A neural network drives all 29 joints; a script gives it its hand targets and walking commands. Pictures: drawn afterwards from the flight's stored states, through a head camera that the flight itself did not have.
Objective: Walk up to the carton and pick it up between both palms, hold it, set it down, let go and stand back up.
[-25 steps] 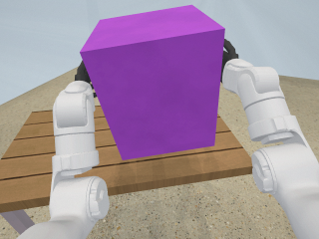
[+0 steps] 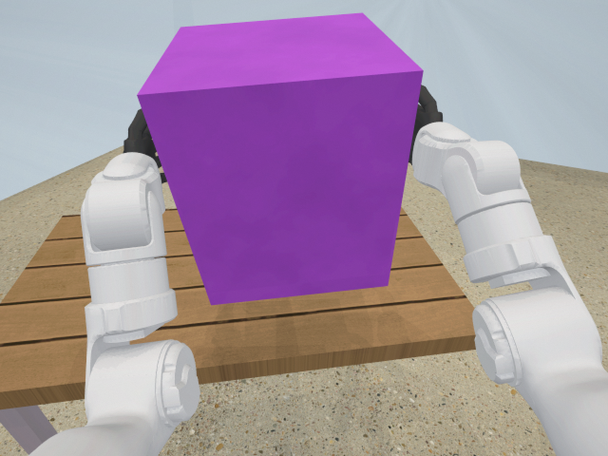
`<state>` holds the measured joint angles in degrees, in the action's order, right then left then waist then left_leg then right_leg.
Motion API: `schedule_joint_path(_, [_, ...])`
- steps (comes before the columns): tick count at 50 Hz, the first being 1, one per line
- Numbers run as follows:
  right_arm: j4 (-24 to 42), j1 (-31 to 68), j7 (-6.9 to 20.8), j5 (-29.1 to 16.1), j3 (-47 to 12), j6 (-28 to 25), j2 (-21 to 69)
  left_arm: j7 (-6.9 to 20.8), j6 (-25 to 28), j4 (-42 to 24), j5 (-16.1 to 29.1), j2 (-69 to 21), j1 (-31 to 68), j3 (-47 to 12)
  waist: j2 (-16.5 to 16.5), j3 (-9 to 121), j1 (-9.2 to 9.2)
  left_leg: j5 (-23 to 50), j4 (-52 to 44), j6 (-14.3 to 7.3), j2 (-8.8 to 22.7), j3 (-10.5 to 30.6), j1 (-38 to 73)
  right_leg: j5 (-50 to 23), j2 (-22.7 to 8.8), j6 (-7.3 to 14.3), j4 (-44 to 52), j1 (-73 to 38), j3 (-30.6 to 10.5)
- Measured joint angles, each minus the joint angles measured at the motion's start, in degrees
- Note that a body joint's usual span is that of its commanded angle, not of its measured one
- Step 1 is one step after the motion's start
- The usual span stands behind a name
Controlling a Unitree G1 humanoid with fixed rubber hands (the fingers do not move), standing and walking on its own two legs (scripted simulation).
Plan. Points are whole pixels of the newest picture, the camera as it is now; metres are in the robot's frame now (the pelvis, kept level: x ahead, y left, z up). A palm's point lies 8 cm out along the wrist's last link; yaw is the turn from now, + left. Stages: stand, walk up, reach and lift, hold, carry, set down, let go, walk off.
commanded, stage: hold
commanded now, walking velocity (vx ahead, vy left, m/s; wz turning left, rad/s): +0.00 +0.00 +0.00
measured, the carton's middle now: (286, 159) +0.40 +0.02 +0.28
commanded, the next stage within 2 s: none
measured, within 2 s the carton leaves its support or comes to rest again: neither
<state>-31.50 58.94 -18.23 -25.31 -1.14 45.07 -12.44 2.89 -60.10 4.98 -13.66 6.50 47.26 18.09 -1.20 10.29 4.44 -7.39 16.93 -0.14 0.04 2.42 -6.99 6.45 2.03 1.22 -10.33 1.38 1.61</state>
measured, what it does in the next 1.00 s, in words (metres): stands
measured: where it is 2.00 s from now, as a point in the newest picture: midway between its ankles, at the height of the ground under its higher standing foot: outside the picture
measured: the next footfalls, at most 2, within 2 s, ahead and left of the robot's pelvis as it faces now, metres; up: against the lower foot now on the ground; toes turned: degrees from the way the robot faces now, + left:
none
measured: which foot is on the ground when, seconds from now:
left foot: down 0.00-1.00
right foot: down 0.00-1.00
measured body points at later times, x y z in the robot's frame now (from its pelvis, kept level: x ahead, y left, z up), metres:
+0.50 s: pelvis -0.01 +0.00 +0.00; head -0.09 +0.02 +0.44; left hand +0.36 +0.17 +0.30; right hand +0.37 -0.16 +0.32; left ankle +0.02 +0.11 -0.75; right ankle -0.01 -0.11 -0.75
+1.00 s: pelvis -0.01 +0.00 +0.00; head -0.09 +0.02 +0.44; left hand +0.36 +0.18 +0.30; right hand +0.37 -0.15 +0.32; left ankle +0.02 +0.11 -0.75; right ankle -0.01 -0.11 -0.75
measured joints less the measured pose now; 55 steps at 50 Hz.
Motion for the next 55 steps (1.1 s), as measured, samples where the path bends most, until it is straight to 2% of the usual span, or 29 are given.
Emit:
schedule_joint_path(8, [-4.4,3.07,0.8,1.13,2.87,0.68,0.09,-1.18,0.16,3.21,1.18,0.54,1.56,-1.25,-0.15,-0.54,-0.5,-0.49,1.63,-0.32,-0.37,0.33,-0.6,0.57,-0.29,-0.31,-1.46,0.38,0.29])
schedule_joint_path(20, [-8.52,5.77,2.14,0.87,2.26,0.45,-2.23,-3.4,1.4,6.78,2.71,-0.62,3.59,-1.17,1.08,-0.05,-0.84,-0.01,1.8,-0.25,0.12,-0.53,-2.49,-0.23,0.15,-0.24,-1.75,2.68,-0.79])
schedule_joint_path(26, [-9.22,5.51,2.03,0.79,1.35,-0.09,-2.46,-3.13,2.23,9.53,2.27,-0.84,5.35,0.16,1.31,0.43,-1.0,0.09,1.63,0.09,0.45,-0.23,-2.49,-0.35,0.53,0.11,-1.46,2.57,-0.59])
schedule_joint_path(34, [-9.3,5.15,0.86,1.11,1.61,-0.27,-1.04,-1.35,3.33,11.58,1.34,0.17,6.06,1.27,0.92,1.05,-0.74,0.23,1.48,0.42,0.34,0.9,-2.33,0.06,0.56,0.44,-1.63,2.22,0.45])
schedule_joint_path(47, [-8.43,5.25,0.26,1.56,2.97,0.08,0.08,-0.49,3.41,9.72,1.48,1.36,4.5,-0.25,0.55,1.1,-0.46,0.09,1.87,0.07,-0.18,1.11,-2.82,0.28,0.12,0.08,-1.92,2.56,0.57])
schedule_joint_path(51, [-8.27,5.31,0.38,1.25,2.48,0.65,-0.41,-0.17,3.09,8.84,0.78,1.01,3.71,-0.87,0.85,0.25,0.27,0.32,1.6,-0.12,-0.29,1.28,-2.6,-0.51,0.06,-0.08,-0.49,1.72,0.64])
schedule_joint_path(55, [-4.98,3.16,0.42,0.07,1.1,1.11,-1.25,-0.82,2.54,4.85,0.86,0.04,0.87,-1.88,1.13,-0.13,1.08,0.93,0.58,-0.23,-0.37,1.1,-2.11,-1.5,-0.02,-0.24,1.14,1.01,0.36])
